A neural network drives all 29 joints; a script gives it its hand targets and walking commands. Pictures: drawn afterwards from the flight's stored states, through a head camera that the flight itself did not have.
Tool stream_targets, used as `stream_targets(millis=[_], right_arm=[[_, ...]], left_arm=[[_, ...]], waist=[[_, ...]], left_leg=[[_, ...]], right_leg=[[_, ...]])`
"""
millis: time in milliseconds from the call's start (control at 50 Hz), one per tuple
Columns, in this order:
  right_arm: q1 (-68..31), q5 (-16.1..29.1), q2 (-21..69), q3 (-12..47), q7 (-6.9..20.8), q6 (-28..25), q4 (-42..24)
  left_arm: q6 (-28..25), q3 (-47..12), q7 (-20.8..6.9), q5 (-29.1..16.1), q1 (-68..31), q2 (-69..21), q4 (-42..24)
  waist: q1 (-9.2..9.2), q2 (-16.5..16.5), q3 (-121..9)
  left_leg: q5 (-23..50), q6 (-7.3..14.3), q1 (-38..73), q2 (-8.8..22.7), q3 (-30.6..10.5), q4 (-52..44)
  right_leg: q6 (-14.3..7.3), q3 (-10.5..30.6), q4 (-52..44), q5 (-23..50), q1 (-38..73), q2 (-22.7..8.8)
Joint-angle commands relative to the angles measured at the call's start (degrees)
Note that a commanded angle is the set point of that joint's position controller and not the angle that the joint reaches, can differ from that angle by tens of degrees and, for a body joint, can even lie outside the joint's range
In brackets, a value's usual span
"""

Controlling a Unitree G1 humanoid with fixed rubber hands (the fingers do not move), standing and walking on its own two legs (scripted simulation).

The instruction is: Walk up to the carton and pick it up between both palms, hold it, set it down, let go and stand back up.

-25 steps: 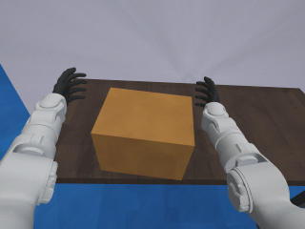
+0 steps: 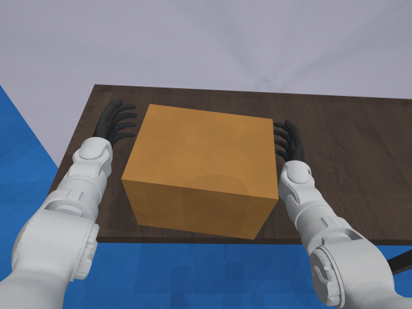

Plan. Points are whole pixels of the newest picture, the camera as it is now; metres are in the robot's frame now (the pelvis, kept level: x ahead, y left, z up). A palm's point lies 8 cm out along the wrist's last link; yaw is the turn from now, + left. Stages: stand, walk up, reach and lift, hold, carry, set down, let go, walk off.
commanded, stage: reach and lift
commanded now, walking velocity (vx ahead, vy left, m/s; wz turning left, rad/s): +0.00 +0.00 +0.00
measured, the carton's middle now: (203, 173) +0.40 +0.00 +0.04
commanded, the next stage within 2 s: none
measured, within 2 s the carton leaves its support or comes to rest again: leaves its support in 1.74 s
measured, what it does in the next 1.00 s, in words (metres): stands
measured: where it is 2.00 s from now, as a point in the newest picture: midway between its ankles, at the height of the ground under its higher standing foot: outside the picture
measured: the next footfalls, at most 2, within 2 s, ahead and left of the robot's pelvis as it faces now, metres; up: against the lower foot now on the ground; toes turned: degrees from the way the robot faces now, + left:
none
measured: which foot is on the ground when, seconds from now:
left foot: down 0.00-1.00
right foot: down 0.00-1.00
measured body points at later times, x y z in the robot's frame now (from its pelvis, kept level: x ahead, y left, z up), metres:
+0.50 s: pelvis -0.01 +0.00 +0.00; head +0.05 +0.04 +0.45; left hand +0.46 +0.17 +0.08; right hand +0.42 -0.17 +0.07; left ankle +0.01 +0.09 -0.74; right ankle -0.02 -0.14 -0.74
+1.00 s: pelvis -0.01 +0.00 +0.00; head +0.05 +0.04 +0.44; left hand +0.46 +0.17 +0.08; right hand +0.41 -0.17 +0.07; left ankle +0.01 +0.09 -0.74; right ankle -0.02 -0.14 -0.74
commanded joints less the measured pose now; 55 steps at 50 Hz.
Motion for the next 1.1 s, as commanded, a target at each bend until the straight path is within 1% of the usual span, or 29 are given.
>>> stream_targets(millis=[0,20,40,60,80,140,160,180,200,220,240,300,340,380,420,440,560,620,640,660,680,700,760,820,840,900,920,1040,1080], right_arm=[[-21.69,6.24,-7.77,-1.66,1.76,-2.8,-5.55],[-21.98,7.16,-6.0,0.31,1.88,-2.68,-8.21],[-23.29,6.15,-6.66,-0.88,1.63,-2.53,-6.4],[-22.5,5.15,-6.32,-1.92,1.1,-3.67,-6.43],[-23.54,5.81,-4.72,-1.22,1.03,-3.63,-8.57],[-23.71,5.52,-1.84,-0.86,1.11,-2.65,-7.49],[-25.4,4.45,-2.25,-2.61,1.2,-2.64,-8.75],[-23.84,3.68,-0.56,-2.45,1.16,-1.18,-7.46],[-24.86,3.29,1.06,-3.41,0.97,-1.48,-6.24],[-25.22,2.56,-0.83,-4.04,0.79,-1.77,-6.34],[-27.32,2.07,0.29,-3.75,0.57,-1.71,-9.79],[-26.89,0.8,2.01,-4.94,0.39,-1.21,-5.96],[-26.25,-1.13,2.22,-6.75,-0.3,-1.18,-8.06],[-27.82,-1.07,4.55,-6.99,-0.04,-0.98,-7.65],[-28.17,-1.27,4.14,-8.43,0.06,-1.29,-6.25],[-26.48,-1.75,2.44,-7.27,0.49,-0.75,-6.34],[-27.4,-3.64,5.02,-9.27,0.0,-2.4,-9.61],[-27.19,-5.44,7.56,-9.44,1.36,-1.42,-7.97],[-26.65,-6.51,8.01,-10.29,1.29,-1.0,-7.63],[-26.97,-7.95,8.17,-11.11,1.14,-2.22,-7.83],[-25.85,-8.5,8.48,-12.08,1.38,-2.02,-7.17],[-27.26,-9.36,9.82,-11.07,2.06,-2.93,-9.5],[-27.2,-15.34,16.82,-13.49,4.37,-3.37,-8.2],[-27.96,-25.1,35.98,-13.26,9.49,-6.14,-12.26],[-26.82,-27.59,36.93,-14.42,10.43,-6.09,-10.19],[-25.24,-28.75,40.09,-13.9,12.71,-5.55,-9.64],[-24.96,-29.3,39.06,-14.62,12.99,-5.17,-9.48],[-26.19,-27.74,38.59,-14.05,13.88,-5.11,-10.15],[-25.29,-28.44,38.02,-14.73,13.51,-4.42,-8.68]], left_arm=[[-1.79,7.27,0.35,5.06,-21.99,6.27,-9.26],[-1.91,6.97,0.29,4.83,-21.92,5.21,-7.64],[-2.06,8.84,0.21,6.2,-23.63,6.77,-8.17],[-2.73,6.82,0.21,4.85,-23.59,5.1,-10.3],[-2.35,8.11,0.29,6.35,-23.6,5.42,-8.92],[-2.45,8.16,0.19,7.1,-22.68,2.88,-8.11],[-2.99,7.14,0.44,6.48,-25.79,1.99,-8.78],[-2.15,8.25,0.45,7.61,-24.19,1.99,-6.41],[-2.57,8.17,0.78,9.34,-25.92,0.59,-8.96],[-2.37,8.25,0.73,8.86,-25.06,1.63,-7.71],[-2.33,10.51,0.88,10.09,-26.98,2.09,-6.87],[-2.17,10.19,1.34,11.11,-26.25,0.21,-5.9],[-2.32,9.0,1.12,9.98,-26.98,-1.14,-7.41],[-1.98,9.27,1.39,10.28,-28.12,-2.73,-8.86],[-1.83,7.18,1.43,10.31,-29.23,-4.44,-10.89],[-1.65,9.13,1.39,11.24,-26.98,-3.29,-7.34],[-1.87,10.05,1.71,12.59,-28.56,-5.26,-12.4],[-2.63,9.66,-0.12,12.34,-28.19,-6.8,-8.07],[-2.2,12.03,-0.73,14.06,-27.33,-5.75,-6.42],[-3.01,11.82,0.02,15.06,-28.94,-6.97,-11.11],[-2.39,12.87,-0.76,16.53,-28.1,-6.76,-8.26],[-3.62,11.57,-1.04,15.0,-28.24,-9.72,-11.21],[-4.7,16.76,-3.99,20.68,-28.8,-13.48,-7.91],[-5.67,20.91,-8.3,29.64,-28.24,-31.1,-5.8],[-6.11,20.15,-9.01,30.34,-29.19,-32.64,-4.89],[-5.45,23.38,-9.89,32.68,-26.55,-33.86,-0.29],[-5.33,22.85,-9.76,32.5,-26.31,-34.61,-1.37],[-6.16,19.86,-8.96,30.98,-28.34,-35.65,-4.65],[-4.99,21.53,-9.2,31.42,-27.09,-36.02,-1.1]], waist=[[-5.74,10.62,-39.69],[-4.21,7.15,-37.88],[-4.4,6.15,-39.24],[-7.17,7.73,-40.76],[-4.24,7.41,-39.82],[-4.06,5.07,-36.63],[-5.35,5.19,-38.12],[-4.3,4.21,-35.93],[-5.21,6.38,-35.18],[-5.62,4.56,-35.35],[-4.32,3.61,-36.89],[-4.56,4.99,-34.24],[-6.86,4.62,-35.19],[-5.89,5.22,-33.5],[-7.61,8.14,-35.69],[-5.54,6.87,-32.61],[-5.55,7.75,-38.16],[-6.05,6.48,-31.4],[-5.91,3.36,-28.85],[-6.43,5.45,-33.15],[-6.56,5.53,-30.39],[-6.32,5.19,-33.56],[-5.05,3.2,-28.68],[-3.06,5.6,-30.47],[-4.3,4.92,-29.35],[-2.07,4.48,-23.99],[-3.17,5.23,-24.05],[-3.04,8.66,-28.39],[-3.99,6.87,-23.02]], left_leg=[[40.38,-7.19,28.3,0.46,-0.38,6.51],[39.06,-6.41,24.71,-0.06,0.51,6.81],[37.45,-5.83,23.64,-0.08,0.34,6.03],[38.49,-6.45,24.35,-0.08,-0.11,6.92],[36.58,-6.14,23.41,-0.44,0.47,6.24],[33.43,-4.84,21.96,-0.56,0.62,5.16],[31.15,-4.75,21.2,-0.25,0.14,4.85],[29.11,-4.04,21.36,-0.22,0.56,3.79],[28.77,-4.22,20.86,-0.36,0.53,3.82],[28.75,-3.99,20.33,0.05,0.42,4.36],[26.93,-3.46,18.48,-0.43,0.66,3.78],[22.84,-3.46,18.14,-0.24,0.72,2.52],[22.55,-3.4,18.84,-0.5,0.78,2.76],[26.31,-3.82,19.58,0.19,0.78,3.22],[26.38,-4.64,22.23,0.26,0.49,3.68],[27.31,-4.67,22.84,0.52,0.02,3.19],[30.38,-5.1,24.47,0.38,0.54,4.37],[24.39,-3.8,21.8,0.39,0.4,2.71],[22.81,-3.25,19.78,0.6,1.09,2.62],[25.18,-3.91,21.48,0.33,1.28,3.08],[23.0,-3.69,21.53,0.06,1.48,2.24],[26.37,-4.12,23.1,0.78,0.51,2.97],[20.46,-2.6,18.4,0.63,2.61,0.6],[22.19,-3.29,20.59,0.68,4.9,-1.38],[24.97,-3.72,22.12,0.53,4.42,-1.46],[23.17,-3.02,22.14,-0.3,5.18,-3.04],[23.52,-3.31,23.89,0.02,4.26,-2.75],[29.19,-5.08,28.84,0.59,4.04,-2.02],[24.49,-4.03,26.72,0.48,3.64,-3.04]], right_leg=[[-0.2,-4.85,0.66,26.01,-0.12,2.05],[0.41,-3.68,0.95,29.71,3.07,1.49],[0.26,-3.43,0.96,29.88,4.99,1.59],[-0.01,-3.76,1.82,30.99,2.43,1.82],[0.35,-3.1,1.08,30.55,4.05,1.53],[0.48,-2.8,0.88,29.65,5.52,1.39],[0.24,-3.02,0.94,25.64,3.05,1.33],[0.19,-2.85,-0.19,24.8,4.56,0.96],[0.16,-2.58,-0.1,26.08,4.67,0.85],[0.61,-2.57,0.84,26.95,5.67,0.95],[0.64,-2.4,0.75,26.63,6.12,1.11],[0.15,-2.58,0.27,22.65,5.42,1.26],[-0.13,-2.66,-0.05,22.63,5.11,1.19],[0.08,-3.18,-0.11,24.15,5.54,1.16],[-0.79,-3.36,-0.63,21.94,2.24,1.27],[-0.27,-3.75,-0.34,20.98,2.72,1.29],[-0.42,-3.28,-1.19,23.37,3.56,1.53],[-0.49,-3.37,-1.56,19.27,2.93,0.51],[-0.32,-3.1,-1.9,19.67,5.27,0.43],[-0.55,-3.24,-1.39,22.86,5.88,0.8],[-0.64,-3.45,-2.2,20.63,5.56,0.61],[-0.68,-3.76,-1.11,22.49,5.2,0.78],[-0.06,-3.01,-2.0,22.72,11.92,-0.57],[-0.04,-2.97,-3.18,27.72,17.86,-1.16],[0.03,-3.98,-3.06,29.63,17.37,-0.73],[0.45,-3.46,-3.41,28.59,19.25,-0.34],[0.1,-3.97,-3.18,26.82,17.25,-0.03],[-0.38,-5.63,-3.82,23.61,13.86,1.32],[-0.55,-4.82,-5.14,19.28,13.9,1.22]])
